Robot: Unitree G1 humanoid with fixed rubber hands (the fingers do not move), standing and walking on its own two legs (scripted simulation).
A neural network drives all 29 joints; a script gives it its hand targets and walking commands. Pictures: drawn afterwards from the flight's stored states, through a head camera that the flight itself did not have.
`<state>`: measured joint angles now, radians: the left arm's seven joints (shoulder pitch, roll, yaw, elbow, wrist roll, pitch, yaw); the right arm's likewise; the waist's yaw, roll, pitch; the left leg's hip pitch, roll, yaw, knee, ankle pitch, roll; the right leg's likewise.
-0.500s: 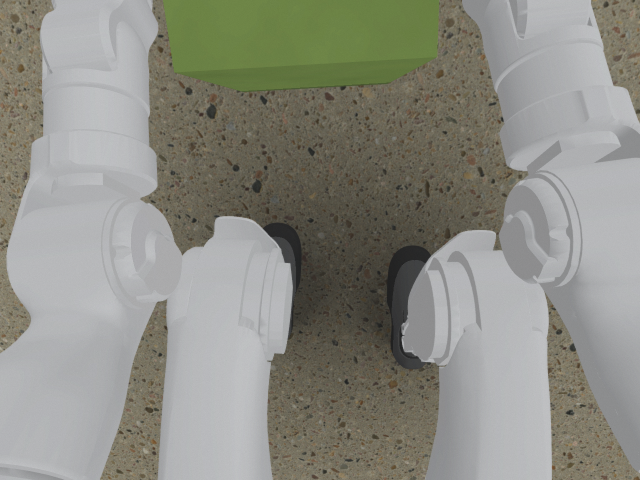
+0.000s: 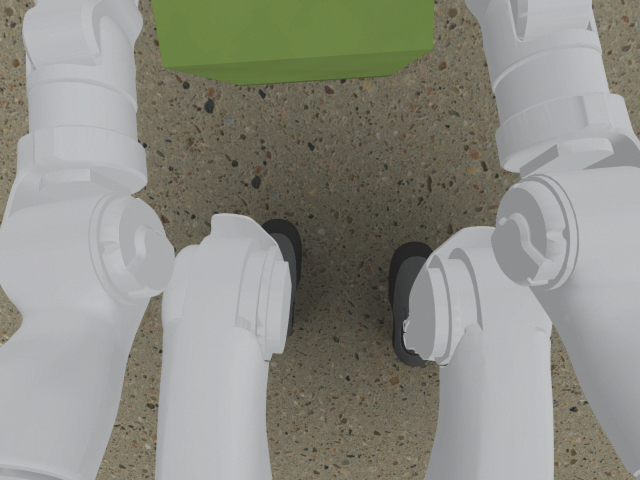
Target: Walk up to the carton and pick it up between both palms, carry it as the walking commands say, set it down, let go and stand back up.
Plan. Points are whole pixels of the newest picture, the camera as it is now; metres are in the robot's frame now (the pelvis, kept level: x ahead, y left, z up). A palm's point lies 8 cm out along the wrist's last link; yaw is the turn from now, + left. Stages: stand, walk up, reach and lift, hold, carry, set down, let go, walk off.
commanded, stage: set down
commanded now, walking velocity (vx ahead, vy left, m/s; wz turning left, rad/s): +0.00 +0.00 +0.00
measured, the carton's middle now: out of the picture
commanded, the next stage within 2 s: none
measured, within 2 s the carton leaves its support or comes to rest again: neither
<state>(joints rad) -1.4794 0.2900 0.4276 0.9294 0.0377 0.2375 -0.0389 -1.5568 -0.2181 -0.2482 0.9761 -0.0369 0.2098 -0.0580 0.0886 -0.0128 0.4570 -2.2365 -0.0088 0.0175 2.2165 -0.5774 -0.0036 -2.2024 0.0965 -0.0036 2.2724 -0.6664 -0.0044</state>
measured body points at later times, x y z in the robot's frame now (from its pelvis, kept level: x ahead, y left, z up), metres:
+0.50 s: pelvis +0.00 +0.00 +0.01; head +0.38 +0.02 +0.23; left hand +0.54 +0.23 -0.18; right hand +0.59 -0.09 -0.17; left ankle +0.12 +0.12 -0.33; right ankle +0.09 -0.11 -0.33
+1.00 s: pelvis +0.00 +0.00 +0.03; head +0.37 +0.02 +0.27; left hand +0.56 +0.25 -0.11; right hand +0.61 -0.12 -0.12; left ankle +0.12 +0.12 -0.33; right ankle +0.09 -0.11 -0.33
